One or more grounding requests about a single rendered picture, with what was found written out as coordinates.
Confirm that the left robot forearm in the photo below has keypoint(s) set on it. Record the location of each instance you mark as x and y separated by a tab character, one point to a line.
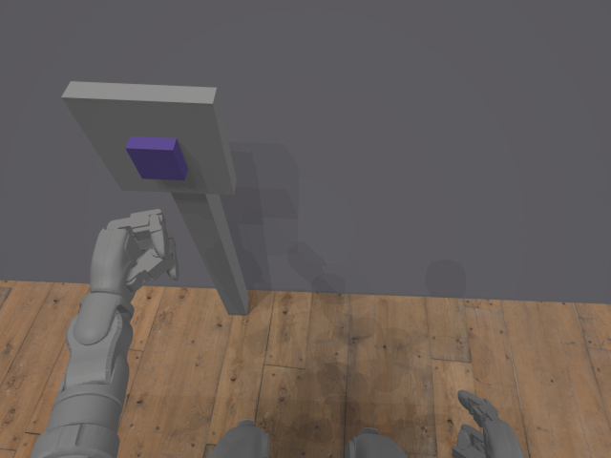
88	404

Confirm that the button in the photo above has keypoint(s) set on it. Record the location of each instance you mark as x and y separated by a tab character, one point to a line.
157	157

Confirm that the robot left shin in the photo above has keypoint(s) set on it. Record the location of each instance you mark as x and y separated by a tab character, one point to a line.
246	422

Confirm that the robot shin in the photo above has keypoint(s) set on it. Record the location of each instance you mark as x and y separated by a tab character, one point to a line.
246	422
368	430

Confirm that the robot left hand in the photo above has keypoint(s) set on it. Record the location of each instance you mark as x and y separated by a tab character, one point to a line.
116	252

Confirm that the robot right shin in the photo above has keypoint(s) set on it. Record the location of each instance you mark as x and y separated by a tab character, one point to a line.
368	430

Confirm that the panel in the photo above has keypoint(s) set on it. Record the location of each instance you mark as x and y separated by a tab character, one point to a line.
109	113

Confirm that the robot right hand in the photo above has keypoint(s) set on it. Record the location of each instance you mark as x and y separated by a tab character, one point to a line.
498	439

